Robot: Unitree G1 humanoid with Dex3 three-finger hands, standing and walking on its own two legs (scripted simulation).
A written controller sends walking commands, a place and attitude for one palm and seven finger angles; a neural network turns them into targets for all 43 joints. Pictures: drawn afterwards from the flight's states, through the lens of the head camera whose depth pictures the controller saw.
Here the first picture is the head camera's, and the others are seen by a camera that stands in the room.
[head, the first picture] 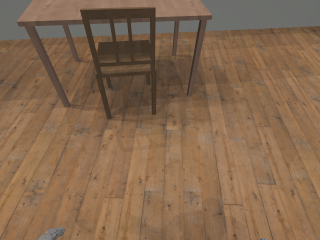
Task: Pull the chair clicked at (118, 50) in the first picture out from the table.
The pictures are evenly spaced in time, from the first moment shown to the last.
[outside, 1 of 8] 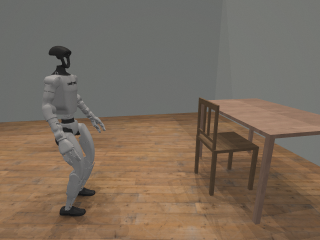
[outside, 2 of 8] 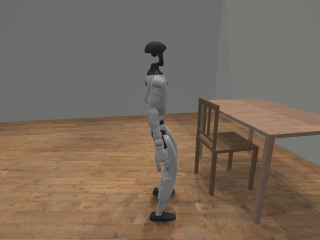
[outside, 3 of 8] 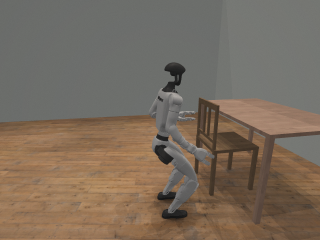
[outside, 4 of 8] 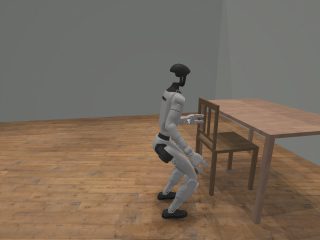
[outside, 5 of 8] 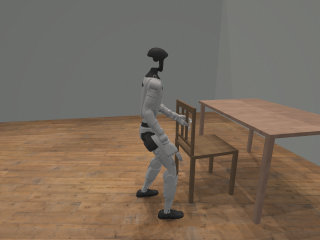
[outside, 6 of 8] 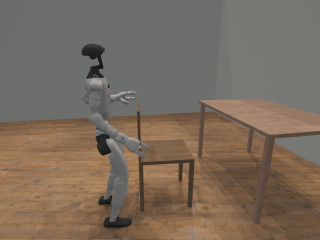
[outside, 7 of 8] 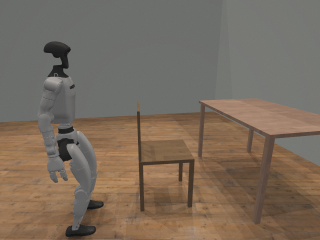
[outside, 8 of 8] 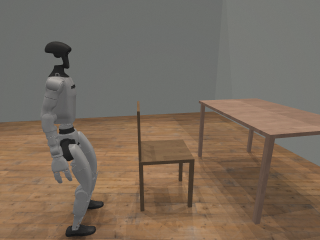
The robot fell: no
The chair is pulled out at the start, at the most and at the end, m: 0.00 0.64 0.64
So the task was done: yes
